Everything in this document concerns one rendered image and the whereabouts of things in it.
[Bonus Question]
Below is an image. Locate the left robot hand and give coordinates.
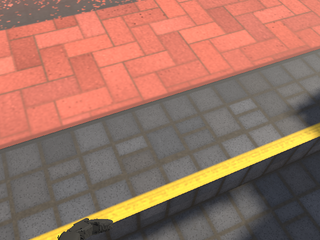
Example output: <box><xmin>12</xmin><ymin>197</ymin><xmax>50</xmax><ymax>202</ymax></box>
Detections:
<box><xmin>57</xmin><ymin>218</ymin><xmax>113</xmax><ymax>240</ymax></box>

